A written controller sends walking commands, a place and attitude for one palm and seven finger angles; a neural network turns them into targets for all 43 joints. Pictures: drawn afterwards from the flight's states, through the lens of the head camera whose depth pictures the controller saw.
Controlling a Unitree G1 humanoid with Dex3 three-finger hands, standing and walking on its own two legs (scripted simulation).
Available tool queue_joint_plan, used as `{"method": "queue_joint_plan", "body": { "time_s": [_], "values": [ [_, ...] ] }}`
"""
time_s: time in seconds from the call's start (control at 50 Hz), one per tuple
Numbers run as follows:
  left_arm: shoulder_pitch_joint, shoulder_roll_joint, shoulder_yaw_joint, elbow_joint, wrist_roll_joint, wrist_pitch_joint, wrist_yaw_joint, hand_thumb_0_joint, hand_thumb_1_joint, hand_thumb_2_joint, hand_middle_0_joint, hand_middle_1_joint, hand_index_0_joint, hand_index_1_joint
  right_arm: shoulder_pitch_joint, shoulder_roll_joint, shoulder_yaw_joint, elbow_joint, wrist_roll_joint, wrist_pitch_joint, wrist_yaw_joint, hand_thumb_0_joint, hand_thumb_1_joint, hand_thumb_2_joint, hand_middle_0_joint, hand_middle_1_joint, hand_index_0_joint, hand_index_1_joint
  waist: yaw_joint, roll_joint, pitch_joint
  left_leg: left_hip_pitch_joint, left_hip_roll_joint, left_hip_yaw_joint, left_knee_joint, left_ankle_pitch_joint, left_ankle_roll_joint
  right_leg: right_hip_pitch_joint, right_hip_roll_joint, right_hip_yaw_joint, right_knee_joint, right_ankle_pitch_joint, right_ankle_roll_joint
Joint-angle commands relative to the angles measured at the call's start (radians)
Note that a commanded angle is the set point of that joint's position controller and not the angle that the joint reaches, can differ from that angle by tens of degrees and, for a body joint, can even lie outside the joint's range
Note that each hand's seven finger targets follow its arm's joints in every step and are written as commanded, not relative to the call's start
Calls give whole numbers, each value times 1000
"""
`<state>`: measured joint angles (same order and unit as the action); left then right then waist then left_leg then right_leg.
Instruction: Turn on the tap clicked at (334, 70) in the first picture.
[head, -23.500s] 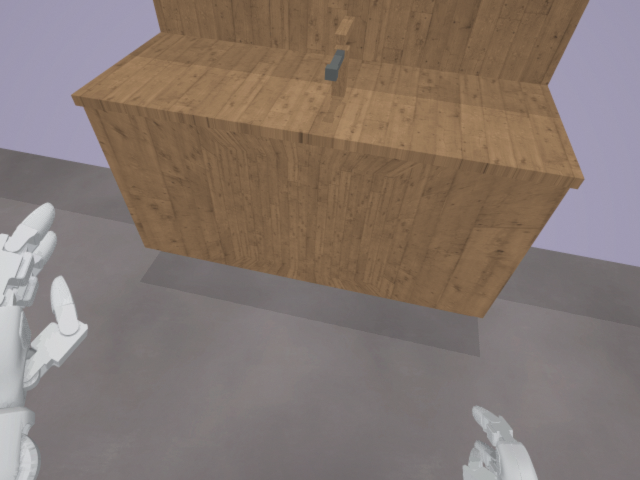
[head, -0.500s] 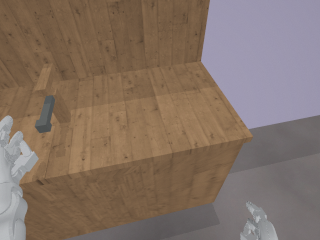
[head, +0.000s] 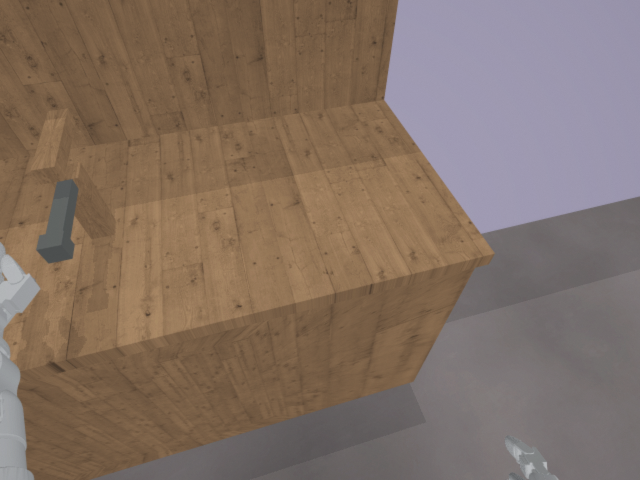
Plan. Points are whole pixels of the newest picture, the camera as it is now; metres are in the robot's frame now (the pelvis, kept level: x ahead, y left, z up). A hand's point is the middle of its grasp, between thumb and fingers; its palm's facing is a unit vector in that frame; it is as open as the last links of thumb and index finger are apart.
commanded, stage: reach beside the lever's end, fingers flat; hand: left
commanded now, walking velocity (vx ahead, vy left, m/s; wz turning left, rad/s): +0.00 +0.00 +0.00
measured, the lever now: (56, 247) +0.36 +0.36 +0.09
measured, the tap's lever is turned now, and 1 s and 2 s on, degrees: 0 0 16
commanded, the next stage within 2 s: push the lever round in 0.66 s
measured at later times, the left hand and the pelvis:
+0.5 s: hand (36, 273) +0.32 +0.37 +0.09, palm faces +0.55 -0.83 -0.11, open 7.8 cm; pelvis +0.01 +0.01 +0.00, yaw -1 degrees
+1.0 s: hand (42, 270) +0.33 +0.36 +0.09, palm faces +0.55 -0.83 -0.09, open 7.8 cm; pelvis +0.01 +0.01 +0.00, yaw +0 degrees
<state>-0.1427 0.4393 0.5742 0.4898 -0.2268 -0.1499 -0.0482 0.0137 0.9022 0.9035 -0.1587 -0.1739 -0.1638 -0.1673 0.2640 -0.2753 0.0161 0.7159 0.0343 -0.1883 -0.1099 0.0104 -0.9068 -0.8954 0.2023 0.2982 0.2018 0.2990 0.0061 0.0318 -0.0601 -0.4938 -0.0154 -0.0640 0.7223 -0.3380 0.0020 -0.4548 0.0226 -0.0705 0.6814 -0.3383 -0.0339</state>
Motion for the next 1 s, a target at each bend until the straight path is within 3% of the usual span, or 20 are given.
{"method": "queue_joint_plan", "body": {
  "time_s": [0.0, 0.16, 0.18, 0.2, 0.28, 0.34, 0.36, 0.42, 0.48, 0.52, 0.58, 0.62, 0.76, 0.8, 0.82, 0.84, 0.88, 0.9, 0.94, 0.98],
  "values": [
    [-283, 373, 97, -190, 11, -91, 6, 0, 900, 900, -150, -150, -150, -150, -24, -145, -53, -126, -6, -31, -11, 0, -900, -900, 200, 300, 200, 300, -2, 82, -224, 83, -12, -7, -95, 175, 31, 85, -2, 38, -89, 190, 12],
    [-351, 393, 89, -102, 21, -122, -22, 0, 900, 900, -150, -150, -150, -150, 15, -155, -57, -122, -9, -7, -5, 0, -900, -900, 200, 300, 200, 300, -16, 91, -244, 82, -7, -17, -78, 194, 28, 46, 5, 33, -69, 190, 9],
    [-339, 414, 110, -83, 28, -122, -18, 0, 900, 900, -150, -150, -150, -150, 19, -158, -57, -118, -9, -2, -5, 0, -900, -900, 200, 300, 200, 300, -7, 106, -244, 78, -5, -17, -75, 205, 28, 48, 5, 34, -67, 194, 7],
    [-352, 377, 75, -85, 26, -120, -21, 0, 900, 900, -150, -150, -150, -150, 24, -156, -57, -123, -10, 1, -3, 0, -900, -900, 200, 300, 200, 300, -20, 89, -251, 84, -5, -20, -75, 211, 27, 39, 6, 29, -63, 197, 9],
    [-264, 383, 103, -132, 24, -125, -12, 0, 900, 900, -150, -150, -150, -150, 28, -155, -64, -136, -12, 9, 7, 0, -900, -900, 200, 300, 200, 300, 11, 117, -301, 119, 3, -23, -68, 311, 19, 72, 8, 27, -54, 247, 5],
    [-175, 371, 129, -138, 8, -116, -1, 0, 900, 900, -150, -150, -150, -150, 29, -150, -69, -147, -11, 18, 15, 0, -900, -900, 200, 300, 200, 300, 23, 63, -286, 97, 5, -22, -69, 338, 17, 88, 11, 22, -51, 271, 9],
    [-208, 352, 107, -176, 6, -119, 1, 0, 900, 900, -150, -150, -150, -150, 21, -149, -67, -149, -11, 18, 17, 0, -900, -900, 200, 300, 200, 300, 12, 78, -273, 101, 5, -24, -71, 336, 15, 76, 10, 21, -51, 267, 10],
    [-156, 341, 120, -225, 7, -122, 16, 0, 900, 900, -150, -150, -150, -150, 17, -143, -72, -152, -14, 18, 20, 0, -900, -900, 200, 300, 200, 300, 21, 95, -282, 123, 9, -21, -68, 383, 12, 84, 10, 22, -51, 282, 9],
    [-166, 348, 124, -247, 12, -124, 20, 0, 900, 900, -150, -150, -150, -150, 4, -142, -69, -144, -12, 19, 15, 0, -900, -900, 200, 300, 200, 300, 12, 104, -242, 111, 12, -23, -71, 348, 13, 63, 10, 22, -53, 251, 8],
    [-231, 324, 93, -241, 6, -124, 14, 0, 900, 900, -150, -150, -150, -150, -1, -142, -66, -137, -11, 18, 8, 0, -900, -900, 200, 300, 200, 300, -11, 88, -218, 102, 9, -25, -77, 277, 13, 38, 12, 22, -59, 216, 8],
    [-274, 314, 66, -275, 12, -133, 7, 0, 900, 900, -150, -150, -150, -150, -14, -139, -62, -133, -10, 10, -3, 0, -900, -900, 200, 300, 200, 300, -15, 137, -233, 129, 6, -28, -77, 251, 14, 25, 9, 28, -62, 190, 4],
    [-281, 288, 33, -241, 12, -125, 0, 0, 900, 900, -150, -150, -150, -150, -13, -140, -61, -128, -10, 10, -8, 0, -900, -900, 200, 300, 200, 300, -26, 100, -223, 127, 8, -35, -84, 226, 10, 11, 11, 23, -63, 171, 4],
    [-303, 356, 79, -161, 15, -94, -2, 0, 900, 900, -150, -150, -150, -150, -10, -144, -52, -134, -9, 17, -13, 0, -900, -900, 200, 300, 200, 300, -6, 78, -242, 84, -3, -27, -79, 214, 15, 49, 5, 27, -62, 195, 4],
    [-305, 328, 56, -180, 20, -101, 7, 0, 900, 900, -150, -150, -150, -150, -9, -140, -52, -139, -11, 20, -7, 0, -900, -900, 200, 300, 200, 300, -6, 98, -261, 103, -3, -23, -69, 247, 16, 53, 5, 30, -59, 221, 5],
    [-301, 354, 80, -171, 22, -105, 11, 0, 900, 900, -150, -150, -150, -150, -6, -141, -54, -136, -11, 22, -5, 0, -900, -900, 200, 300, 200, 300, -2, 92, -264, 99, 1, -25, -68, 254, 14, 56, 7, 30, -57, 225, 3],
    [-293, 319, 53, -178, 17, -107, 8, 0, 900, 900, -150, -150, -150, -150, -8, -139, -53, -145, -12, 23, -1, 0, -900, -900, 200, 300, 200, 300, -4, 99, -264, 97, -3, -19, -65, 253, 16, 58, 7, 31, -57, 230, 5],
    [-245, 346, 89, -157, 20, -109, 14, 0, 900, 900, -150, -150, -150, -150, -3, -141, -56, -141, -12, 29, 2, 0, -900, -900, 200, 300, 200, 300, 10, 86, -266, 90, 1, -18, -61, 276, 18, 73, 9, 31, -55, 248, 5],
    [-266, 330, 72, -168, 18, -107, 13, 0, 900, 900, -150, -150, -150, -150, -5, -140, -54, -147, -11, 31, 4, 0, -900, -900, 200, 300, 200, 300, 1, 95, -268, 86, -1, -17, -62, 270, 18, 70, 6, 32, -52, 250, 6],
    [-283, 336, 79, -123, 11, -97, 10, 0, 900, 900, -150, -150, -150, -150, -1, -145, -56, -143, -8, 36, 2, 0, -900, -900, 200, 300, 200, 300, -7, 38, -234, 54, -2, -15, -64, 224, 23, 60, 8, 32, -62, 227, 10],
    [-319, 345, 72, -153, 21, -103, 14, 0, 900, 900, -150, -150, -150, -150, -5, -144, -54, -141, -6, 40, -1, 0, -900, -900, 200, 300, 200, 300, -8, 89, -239, 64, -3, -12, -66, 220, 24, 60, 6, 37, -63, 219, 7]
  ]
}}
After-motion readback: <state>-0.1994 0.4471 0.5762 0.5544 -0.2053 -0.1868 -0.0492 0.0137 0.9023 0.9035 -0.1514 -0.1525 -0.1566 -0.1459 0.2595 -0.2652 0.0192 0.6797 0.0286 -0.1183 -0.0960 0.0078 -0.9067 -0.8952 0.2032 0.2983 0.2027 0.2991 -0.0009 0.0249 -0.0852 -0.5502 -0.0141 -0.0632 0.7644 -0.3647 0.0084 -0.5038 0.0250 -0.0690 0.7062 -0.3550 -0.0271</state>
